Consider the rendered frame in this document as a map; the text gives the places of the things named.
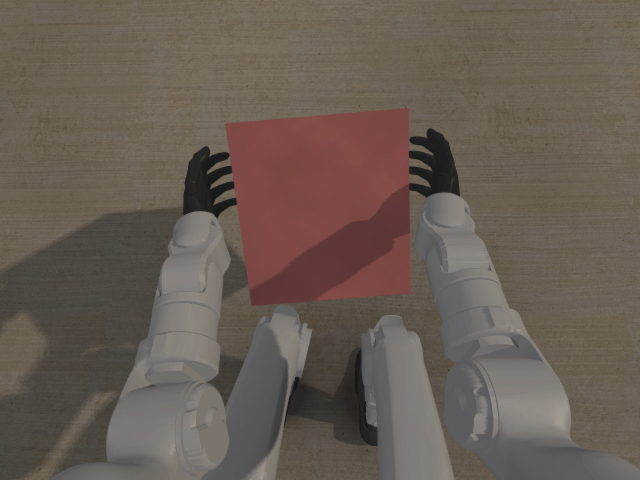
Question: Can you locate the robot left foot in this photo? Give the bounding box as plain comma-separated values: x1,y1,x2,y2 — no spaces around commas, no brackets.
284,377,299,426

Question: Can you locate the right robot upper arm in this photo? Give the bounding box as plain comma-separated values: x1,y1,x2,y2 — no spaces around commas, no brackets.
444,357,640,480

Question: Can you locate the robot right hand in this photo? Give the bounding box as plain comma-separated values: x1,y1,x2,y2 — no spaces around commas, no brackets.
409,128,460,198

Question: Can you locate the robot left hand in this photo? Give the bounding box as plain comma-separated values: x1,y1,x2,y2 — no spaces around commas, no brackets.
183,146,237,218

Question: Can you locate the left robot upper arm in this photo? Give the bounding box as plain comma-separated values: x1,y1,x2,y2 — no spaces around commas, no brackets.
49,380,229,480

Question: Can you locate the right robot forearm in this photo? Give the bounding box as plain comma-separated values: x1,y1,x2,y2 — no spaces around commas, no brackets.
414,193,571,428

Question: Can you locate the left robot forearm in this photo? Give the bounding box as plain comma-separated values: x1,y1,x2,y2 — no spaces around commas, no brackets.
106,211,231,460

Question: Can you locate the carton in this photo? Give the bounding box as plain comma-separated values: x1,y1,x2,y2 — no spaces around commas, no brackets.
225,108,411,306

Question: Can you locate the robot right shin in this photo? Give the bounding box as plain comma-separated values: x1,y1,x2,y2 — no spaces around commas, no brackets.
364,315,423,424

